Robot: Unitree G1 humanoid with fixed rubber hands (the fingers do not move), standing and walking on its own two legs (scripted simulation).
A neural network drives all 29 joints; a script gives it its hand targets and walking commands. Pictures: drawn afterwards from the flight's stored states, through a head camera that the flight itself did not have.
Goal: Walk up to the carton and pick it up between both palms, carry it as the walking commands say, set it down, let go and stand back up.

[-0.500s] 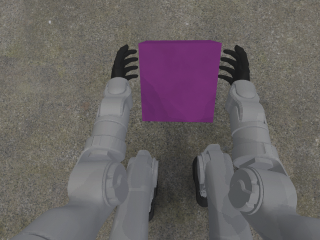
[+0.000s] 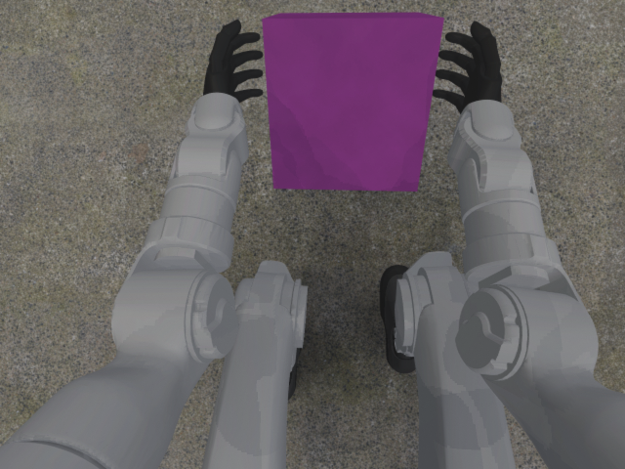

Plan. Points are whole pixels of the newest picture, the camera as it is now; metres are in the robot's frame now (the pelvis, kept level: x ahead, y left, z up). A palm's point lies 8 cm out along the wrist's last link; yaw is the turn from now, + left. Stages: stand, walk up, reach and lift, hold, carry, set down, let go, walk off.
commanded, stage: set down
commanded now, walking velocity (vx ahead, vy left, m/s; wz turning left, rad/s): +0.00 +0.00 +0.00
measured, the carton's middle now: (346, 99) +0.54 -0.02 -0.23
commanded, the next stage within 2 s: none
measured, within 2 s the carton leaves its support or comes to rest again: neither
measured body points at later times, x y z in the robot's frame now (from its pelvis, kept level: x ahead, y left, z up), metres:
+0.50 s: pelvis +0.00 +0.00 -0.05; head +0.35 +0.01 +0.24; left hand +0.54 +0.12 -0.21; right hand +0.54 -0.17 -0.19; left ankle +0.09 +0.11 -0.40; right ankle +0.14 -0.13 -0.40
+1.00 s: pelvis +0.01 +0.00 -0.06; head +0.36 +0.01 +0.21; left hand +0.56 +0.10 -0.23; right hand +0.55 -0.19 -0.22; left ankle +0.09 +0.11 -0.40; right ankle +0.14 -0.13 -0.40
